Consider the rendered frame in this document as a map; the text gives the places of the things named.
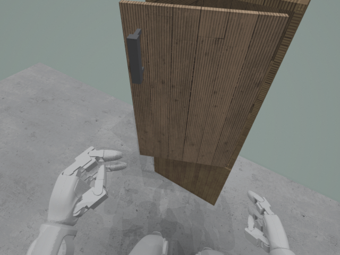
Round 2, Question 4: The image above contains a left robot thigh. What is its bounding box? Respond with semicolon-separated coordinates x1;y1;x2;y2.
129;235;168;255

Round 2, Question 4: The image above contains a cupboard door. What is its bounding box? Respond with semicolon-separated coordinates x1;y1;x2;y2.
119;0;289;167

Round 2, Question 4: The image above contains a left robot shin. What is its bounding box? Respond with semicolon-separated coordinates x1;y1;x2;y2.
152;232;162;237

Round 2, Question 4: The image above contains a robot right hand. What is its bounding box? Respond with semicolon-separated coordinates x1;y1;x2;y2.
245;190;290;254

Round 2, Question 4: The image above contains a handle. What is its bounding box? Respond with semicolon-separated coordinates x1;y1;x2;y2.
126;29;144;84

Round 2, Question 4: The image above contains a robot left hand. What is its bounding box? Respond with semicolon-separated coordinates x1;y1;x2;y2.
47;147;128;226

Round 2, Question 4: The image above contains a robot left forearm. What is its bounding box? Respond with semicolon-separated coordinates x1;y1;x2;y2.
26;222;78;255

